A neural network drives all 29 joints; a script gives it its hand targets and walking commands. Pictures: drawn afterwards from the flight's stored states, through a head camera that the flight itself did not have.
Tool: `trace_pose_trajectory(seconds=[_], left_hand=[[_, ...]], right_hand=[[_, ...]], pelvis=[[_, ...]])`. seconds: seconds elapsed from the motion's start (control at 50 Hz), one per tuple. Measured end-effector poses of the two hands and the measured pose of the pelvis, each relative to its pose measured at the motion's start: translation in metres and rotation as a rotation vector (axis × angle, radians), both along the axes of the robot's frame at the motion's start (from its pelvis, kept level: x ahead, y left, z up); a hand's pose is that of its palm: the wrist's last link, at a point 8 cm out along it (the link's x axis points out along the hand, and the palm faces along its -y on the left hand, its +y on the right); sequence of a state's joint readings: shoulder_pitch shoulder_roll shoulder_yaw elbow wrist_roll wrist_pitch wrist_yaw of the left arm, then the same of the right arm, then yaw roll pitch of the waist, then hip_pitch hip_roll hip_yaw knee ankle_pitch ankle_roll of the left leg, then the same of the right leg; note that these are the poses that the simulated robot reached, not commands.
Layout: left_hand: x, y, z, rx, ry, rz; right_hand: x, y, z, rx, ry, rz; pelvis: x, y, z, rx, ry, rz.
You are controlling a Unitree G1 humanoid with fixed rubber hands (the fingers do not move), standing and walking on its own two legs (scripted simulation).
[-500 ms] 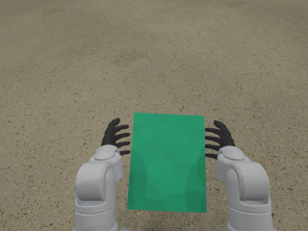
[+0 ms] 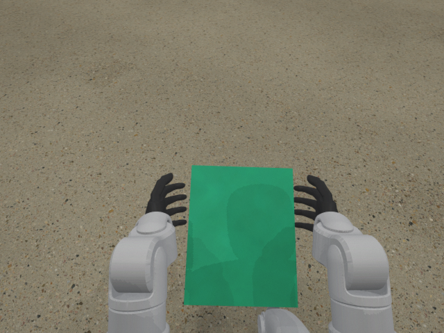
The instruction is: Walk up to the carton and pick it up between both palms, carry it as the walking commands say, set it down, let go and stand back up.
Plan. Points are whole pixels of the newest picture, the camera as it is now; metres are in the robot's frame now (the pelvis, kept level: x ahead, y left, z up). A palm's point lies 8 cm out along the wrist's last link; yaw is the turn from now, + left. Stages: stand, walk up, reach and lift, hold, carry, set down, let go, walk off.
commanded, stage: carry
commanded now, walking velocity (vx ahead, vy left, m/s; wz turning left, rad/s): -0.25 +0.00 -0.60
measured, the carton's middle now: (237, 232) +0.31 +0.01 -0.01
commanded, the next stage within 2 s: none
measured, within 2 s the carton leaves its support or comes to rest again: neither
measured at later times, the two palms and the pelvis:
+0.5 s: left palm out of the picture +0.11 -0.02 +0.09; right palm out of the picture +0.00 -0.25 +0.08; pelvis -0.21 -0.02 -0.01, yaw -20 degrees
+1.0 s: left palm out of the picture -0.10 -0.01 +0.10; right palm out of the picture -0.25 -0.22 +0.09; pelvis -0.40 +0.05 -0.02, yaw -38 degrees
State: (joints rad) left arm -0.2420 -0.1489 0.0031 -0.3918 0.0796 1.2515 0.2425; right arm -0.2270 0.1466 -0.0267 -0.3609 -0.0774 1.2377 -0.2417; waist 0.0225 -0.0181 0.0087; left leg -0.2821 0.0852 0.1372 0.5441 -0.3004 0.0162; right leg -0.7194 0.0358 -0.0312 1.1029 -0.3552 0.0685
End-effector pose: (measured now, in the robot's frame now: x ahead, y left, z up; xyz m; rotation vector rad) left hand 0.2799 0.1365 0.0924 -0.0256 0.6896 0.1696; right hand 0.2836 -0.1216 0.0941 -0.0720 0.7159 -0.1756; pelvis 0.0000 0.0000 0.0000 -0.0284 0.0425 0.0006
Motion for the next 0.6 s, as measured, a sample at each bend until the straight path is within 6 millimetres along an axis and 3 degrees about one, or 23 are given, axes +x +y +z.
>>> trace_pose_trajectory(seconds=[0.1,0.18,0.24,0.3,0.38,0.48,0.6], left_hand=[[-0.027,-0.016,0.013,-0.003,-0.038,-0.038],[-0.047,-0.049,0.017,0.014,-0.065,-0.094],[-0.067,-0.085,0.008,0.032,-0.059,-0.16],[-0.093,-0.122,-0.006,0.064,0.006,-0.273],[-0.127,-0.152,-0.014,0.095,0.032,-0.376],[-0.164,-0.159,-0.006,0.086,-0.016,-0.412],[-0.213,-0.133,-0.004,0.047,-0.033,-0.411]], right_hand=[[-0.037,-0.016,0.011,0.0,-0.034,-0.047],[-0.075,-0.047,0.008,0.004,-0.059,-0.113],[-0.114,-0.08,-0.007,0.016,-0.054,-0.182],[-0.165,-0.111,-0.025,0.05,0.008,-0.284],[-0.228,-0.132,-0.028,0.087,0.022,-0.375],[-0.276,-0.135,-0.017,0.088,-0.032,-0.417],[-0.317,-0.113,-0.007,0.045,-0.053,-0.419]], pelvis=[[-0.033,-0.006,0.003,-0.04,0.003,-0.068],[-0.065,-0.017,-0.004,-0.034,0.011,-0.141],[-0.093,-0.031,-0.017,-0.011,0.014,-0.198],[-0.124,-0.035,-0.015,0.007,0.007,-0.241],[-0.16,-0.034,-0.012,0.035,-0.005,-0.29],[-0.2,-0.026,-0.011,0.05,-0.002,-0.343],[-0.248,-0.003,-0.012,0.071,0.021,-0.39]])
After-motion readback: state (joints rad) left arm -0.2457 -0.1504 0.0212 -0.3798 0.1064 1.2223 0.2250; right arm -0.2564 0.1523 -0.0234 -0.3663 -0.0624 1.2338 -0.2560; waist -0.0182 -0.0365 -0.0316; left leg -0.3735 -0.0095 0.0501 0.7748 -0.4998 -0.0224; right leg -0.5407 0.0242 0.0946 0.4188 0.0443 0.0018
